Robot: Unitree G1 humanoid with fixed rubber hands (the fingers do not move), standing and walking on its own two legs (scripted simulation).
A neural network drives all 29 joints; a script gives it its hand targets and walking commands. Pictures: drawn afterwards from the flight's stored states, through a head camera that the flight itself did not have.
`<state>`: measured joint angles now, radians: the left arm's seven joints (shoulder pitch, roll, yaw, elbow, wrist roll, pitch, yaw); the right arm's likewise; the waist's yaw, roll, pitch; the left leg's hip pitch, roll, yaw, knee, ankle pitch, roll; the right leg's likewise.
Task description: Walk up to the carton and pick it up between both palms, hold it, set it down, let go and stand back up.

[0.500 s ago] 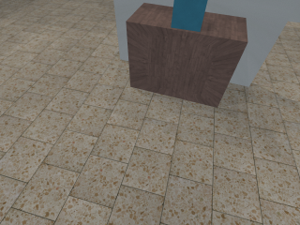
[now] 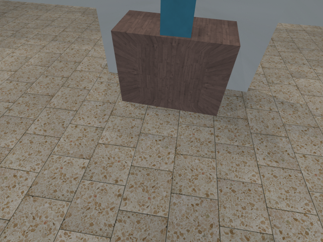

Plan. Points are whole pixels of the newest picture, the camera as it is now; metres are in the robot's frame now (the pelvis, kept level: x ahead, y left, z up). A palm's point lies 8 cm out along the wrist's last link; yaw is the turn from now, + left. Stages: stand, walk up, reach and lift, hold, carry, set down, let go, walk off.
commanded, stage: walk up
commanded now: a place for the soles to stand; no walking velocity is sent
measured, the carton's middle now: (178, 11) +1.45 -0.10 +0.01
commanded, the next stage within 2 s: none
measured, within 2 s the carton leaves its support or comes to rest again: neither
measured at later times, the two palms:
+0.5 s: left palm out of the picture +0.15 +0.23 -0.15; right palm (249, 189) +0.30 -0.27 -0.11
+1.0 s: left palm (117, 122) +0.57 +0.18 -0.11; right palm (247, 182) +0.35 -0.30 -0.16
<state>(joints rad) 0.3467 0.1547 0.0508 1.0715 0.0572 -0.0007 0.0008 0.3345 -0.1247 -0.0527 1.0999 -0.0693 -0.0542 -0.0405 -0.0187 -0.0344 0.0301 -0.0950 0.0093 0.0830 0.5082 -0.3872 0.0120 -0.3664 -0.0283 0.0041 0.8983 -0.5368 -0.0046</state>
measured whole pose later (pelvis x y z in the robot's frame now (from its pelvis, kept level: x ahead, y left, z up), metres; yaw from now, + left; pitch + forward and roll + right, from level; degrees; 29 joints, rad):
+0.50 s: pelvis +0.19 -0.01 -0.01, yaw +1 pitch -4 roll -1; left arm 0.46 0.23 0.02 0.93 0.05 -0.05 -0.01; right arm 0.26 -0.27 -0.03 0.78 -0.04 -0.04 0.06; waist 0.04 -0.01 0.02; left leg -0.50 0.09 0.05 0.77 -0.29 0.00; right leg -0.13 -0.08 -0.07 0.67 -0.47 0.01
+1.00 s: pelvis +0.42 -0.05 -0.03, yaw -6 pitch -3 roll +1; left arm 0.25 0.22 0.03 0.70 0.04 -0.06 -0.02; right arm 0.49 -0.27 0.00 0.88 -0.05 -0.02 0.02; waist -0.04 0.03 0.07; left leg -0.21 0.10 0.05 1.00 -0.53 0.02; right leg -0.48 -0.04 -0.06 0.78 -0.25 -0.03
